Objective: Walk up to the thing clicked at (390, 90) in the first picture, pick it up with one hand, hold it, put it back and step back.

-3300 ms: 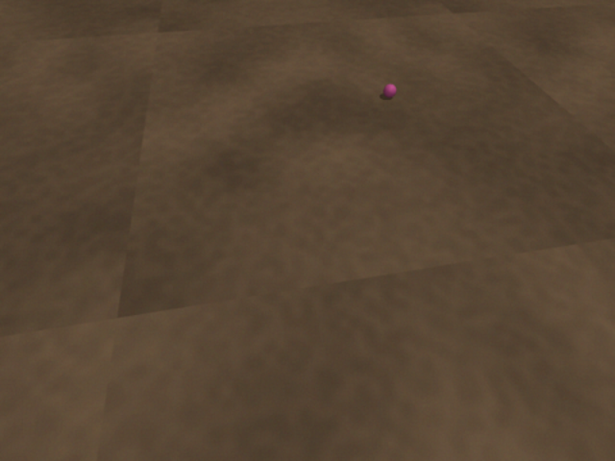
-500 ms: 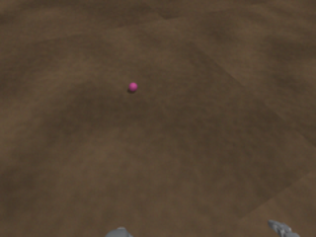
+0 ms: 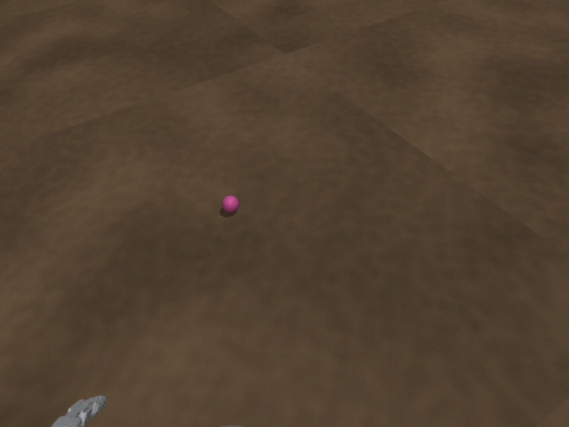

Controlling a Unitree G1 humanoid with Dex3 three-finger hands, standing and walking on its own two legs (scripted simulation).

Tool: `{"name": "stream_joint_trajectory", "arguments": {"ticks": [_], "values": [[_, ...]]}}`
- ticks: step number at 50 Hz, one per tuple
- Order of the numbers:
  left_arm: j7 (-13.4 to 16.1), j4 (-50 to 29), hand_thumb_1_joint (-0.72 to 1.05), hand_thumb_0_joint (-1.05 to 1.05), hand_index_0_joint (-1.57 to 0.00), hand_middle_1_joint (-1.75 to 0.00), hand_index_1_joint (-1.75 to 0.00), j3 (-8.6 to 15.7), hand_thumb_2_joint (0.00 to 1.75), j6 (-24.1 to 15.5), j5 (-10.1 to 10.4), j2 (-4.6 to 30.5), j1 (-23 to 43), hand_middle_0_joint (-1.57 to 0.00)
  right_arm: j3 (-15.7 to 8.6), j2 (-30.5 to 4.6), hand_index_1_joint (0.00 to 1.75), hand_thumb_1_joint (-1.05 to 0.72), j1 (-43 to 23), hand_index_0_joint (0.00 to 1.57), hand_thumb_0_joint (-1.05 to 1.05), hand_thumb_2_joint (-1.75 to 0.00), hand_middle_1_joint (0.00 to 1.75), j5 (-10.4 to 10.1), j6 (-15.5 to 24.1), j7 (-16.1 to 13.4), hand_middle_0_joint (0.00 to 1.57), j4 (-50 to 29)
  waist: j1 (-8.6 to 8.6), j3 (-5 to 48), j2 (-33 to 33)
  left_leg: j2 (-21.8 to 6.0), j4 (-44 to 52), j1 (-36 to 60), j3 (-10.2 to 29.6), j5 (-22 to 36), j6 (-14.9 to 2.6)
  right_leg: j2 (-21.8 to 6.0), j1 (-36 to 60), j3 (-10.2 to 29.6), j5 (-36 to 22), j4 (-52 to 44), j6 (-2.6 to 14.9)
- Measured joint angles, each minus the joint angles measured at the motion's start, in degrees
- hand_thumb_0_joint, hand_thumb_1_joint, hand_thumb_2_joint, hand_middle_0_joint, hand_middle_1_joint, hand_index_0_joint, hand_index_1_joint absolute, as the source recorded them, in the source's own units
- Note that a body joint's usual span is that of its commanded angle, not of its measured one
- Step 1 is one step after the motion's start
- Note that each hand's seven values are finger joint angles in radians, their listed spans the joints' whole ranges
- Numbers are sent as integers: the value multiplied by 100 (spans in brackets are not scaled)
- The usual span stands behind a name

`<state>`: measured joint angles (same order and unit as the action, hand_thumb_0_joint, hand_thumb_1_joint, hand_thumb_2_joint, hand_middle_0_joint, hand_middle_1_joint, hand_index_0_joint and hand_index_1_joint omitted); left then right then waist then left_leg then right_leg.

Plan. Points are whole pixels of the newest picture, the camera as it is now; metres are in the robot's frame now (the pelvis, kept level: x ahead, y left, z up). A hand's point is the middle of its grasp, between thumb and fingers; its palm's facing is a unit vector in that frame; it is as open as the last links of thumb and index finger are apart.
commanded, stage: walk up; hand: left
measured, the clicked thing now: (230, 203) +1.16 +0.32 -0.72
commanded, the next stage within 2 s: none
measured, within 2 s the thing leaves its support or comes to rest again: neither
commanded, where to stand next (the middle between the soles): +0.79 +0.08 m, yaw +1 degrees
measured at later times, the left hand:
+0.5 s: hand (107, 366) +0.25 +0.33 -0.15, palm faces +0.00 -0.94 -0.34, open 7.4 cm
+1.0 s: hand (160, 230) +0.52 +0.29 -0.11, palm faces +0.00 -0.91 -0.42, open 7.4 cm
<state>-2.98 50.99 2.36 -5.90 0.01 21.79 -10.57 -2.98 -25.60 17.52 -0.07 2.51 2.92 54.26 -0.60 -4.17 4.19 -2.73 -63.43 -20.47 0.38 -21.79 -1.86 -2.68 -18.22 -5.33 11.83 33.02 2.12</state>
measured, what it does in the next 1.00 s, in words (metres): walks ahead: left foot, then right foot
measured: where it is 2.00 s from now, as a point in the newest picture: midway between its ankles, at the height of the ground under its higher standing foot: (281, 280)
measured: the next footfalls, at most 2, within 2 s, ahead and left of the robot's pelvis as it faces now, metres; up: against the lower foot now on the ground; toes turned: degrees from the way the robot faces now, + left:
left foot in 0.32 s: +0.32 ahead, +0.16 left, +0.00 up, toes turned +8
right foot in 0.80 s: +0.53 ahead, -0.09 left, +0.00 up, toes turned -4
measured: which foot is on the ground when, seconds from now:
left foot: up 0.00-0.30, down 0.32-0.82, up 0.84-1.00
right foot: down 0.00-0.36, up 0.38-0.78, down 0.80-1.00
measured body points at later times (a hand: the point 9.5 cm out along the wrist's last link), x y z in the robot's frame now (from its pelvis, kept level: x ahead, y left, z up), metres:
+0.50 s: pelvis +0.23 +0.05 +0.00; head +0.25 +0.08 +0.45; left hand +0.25 +0.38 -0.13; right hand +0.34 -0.26 -0.08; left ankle +0.28 +0.16 -0.73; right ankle +0.21 -0.11 -0.66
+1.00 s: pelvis +0.44 +0.02 +0.01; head +0.46 -0.02 +0.45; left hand +0.52 +0.33 -0.08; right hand +0.51 -0.30 -0.13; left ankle +0.45 +0.17 -0.67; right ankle +0.49 -0.09 -0.73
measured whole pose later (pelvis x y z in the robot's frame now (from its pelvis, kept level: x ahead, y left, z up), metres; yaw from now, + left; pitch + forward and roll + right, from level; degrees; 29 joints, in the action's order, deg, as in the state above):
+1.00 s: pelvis +0.44 +0.02 +0.01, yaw +1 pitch -3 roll +1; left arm -2.0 49.3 1.7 -5.6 -0.3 21.1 -14.5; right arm -3.1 -25.1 16.3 0.4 1.7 3.3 51.2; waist 0.3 -5.1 4.5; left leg -3.7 -58.2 -25.4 0.2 -19.8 -1.0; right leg -2.1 -14.6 -5.2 11.8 29.2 2.1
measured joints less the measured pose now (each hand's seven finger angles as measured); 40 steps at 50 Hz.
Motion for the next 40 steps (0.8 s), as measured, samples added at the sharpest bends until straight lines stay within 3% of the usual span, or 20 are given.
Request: {"name": "stream_joint_trajectory", "arguments": {"ticks": [8, 15, 17, 18, 21, 23, 30, 33, 37, 40], "values": [[15, 27, 90, 0, -21, -30, -30, -1, 89, 9, -63, 50, -544, -20, -99, 13, 30, -91, -309, 21, 1, -90, 30, 144, -20, 204, 20, -138, 158, 104, 0, -321, 1591, -1025, 6, 924, 247, 155, 955, -166, 209, -838, -5], [33, 123, 90, 0, -21, -30, -30, 86, 89, 79, -78, 308, -937, -20, -152, 43, 30, -91, -474, 21, 1, -90, 30, 170, -29, 301, 20, -146, 310, 75, -217, -338, 2933, -619, -298, 1373, 89, 116, 1570, -283, 982, -636, -277], [61, 183, 90, 0, -21, -30, -30, 82, 89, 135, -74, 387, -1017, -20, -174, 60, 30, -91, -524, 21, 1, -90, 30, 180, 54, 278, 20, -203, 294, 57, -380, -169, 3065, -354, -410, 1508, 12, -67, 1555, -251, 1402, -96, -303], [94, 227, 90, 0, -21, -30, -30, 81, 89, 189, -57, 392, -988, -20, -188, 81, 30, -91, -572, 21, 1, -90, 30, 210, 111, 242, 20, -258, 291, -13, -492, -82, 2851, -341, -494, 1362, 3, -211, 1335, -129, 1461, 567, -201], [150, 320, 90, 1, -21, -30, -30, -16, 90, 297, -6, 342, -867, -20, -169, 163, 30, -91, -604, 21, 1, -90, 30, 87, 197, 147, 20, -451, 174, -104, -534, -32, 2662, -149, -527, 969, -37, 3, 380, 489, 1414, 2617, -12], [131, 317, 90, 1, -21, -30, -30, -54, 90, 282, 26, 363, -814, -20, -97, 261, 30, -91, -550, 21, 1, -90, 30, 35, 203, 93, 20, -503, 135, -91, -643, 25, 2937, 159, -588, 941, -31, 12, -134, 661, 1079, 3036, 16], [-31, 275, 90, 0, -21, -30, -30, -17, 90, 296, -29, 326, -679, -20, 14, 341, 30, -90, -213, 21, 1, -90, 30, 51, 258, 66, 20, -499, 68, 1, -733, 184, 3771, 1088, -772, 814, -56, -339, -1092, 625, 299, 1935, -221], [-90, 290, 90, 0, -21, -30, -30, 10, 90, 330, -67, 291, -596, -20, 0, 291, 30, -90, -58, 21, 1, -90, 30, 56, 248, 74, 20, -485, 8, 6, -649, 197, 3916, 1377, -796, 651, -13, -424, -1166, 482, -2, 1229, -235], [-118, 276, 90, 0, -20, -30, -30, 46, 90, 301, -75, 248, -452, -20, -30, 192, 30, -90, 120, 21, 1, -90, 30, 64, 172, 66, 20, -449, -68, -15, -515, 176, 3787, 1648, -805, 254, 142, -363, -922, 361, -346, 334, -160], [-72, 232, 90, 0, -21, -30, -30, 77, 90, 194, -91, 224, -368, -20, -49, 105, 30, -90, 239, 21, 1, -90, 30, 50, 84, 30, 20, -442, -93, -16, -342, 22, 3150, 1669, -767, -337, 232, -138, -501, 215, -525, -116, -81]]}}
